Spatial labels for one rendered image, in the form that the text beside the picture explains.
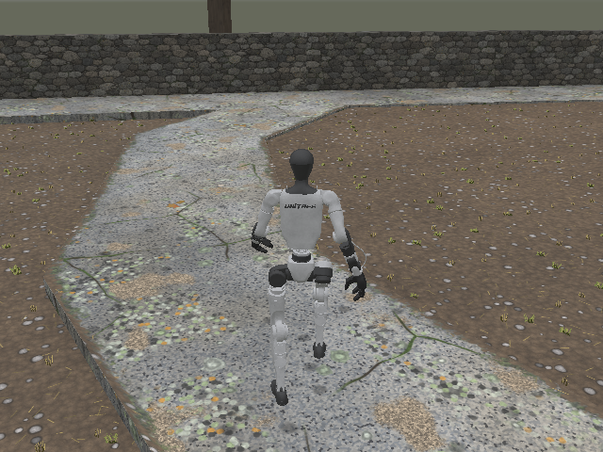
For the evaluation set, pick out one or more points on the right robot upper arm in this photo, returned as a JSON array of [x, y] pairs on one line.
[[330, 199]]

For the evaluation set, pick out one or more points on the right robot hand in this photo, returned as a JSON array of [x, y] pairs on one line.
[[361, 285]]

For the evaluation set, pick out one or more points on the left robot forearm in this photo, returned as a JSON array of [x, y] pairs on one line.
[[256, 239]]

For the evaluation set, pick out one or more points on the robot right thigh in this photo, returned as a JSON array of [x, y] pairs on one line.
[[323, 272]]

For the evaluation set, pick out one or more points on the left robot upper arm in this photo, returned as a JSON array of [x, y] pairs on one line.
[[272, 199]]

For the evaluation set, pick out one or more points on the robot head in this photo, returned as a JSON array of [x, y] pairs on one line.
[[301, 162]]

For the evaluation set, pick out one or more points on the right robot forearm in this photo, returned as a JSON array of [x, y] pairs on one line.
[[350, 256]]

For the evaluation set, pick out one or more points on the left robot hand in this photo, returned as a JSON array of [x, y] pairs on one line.
[[265, 242]]

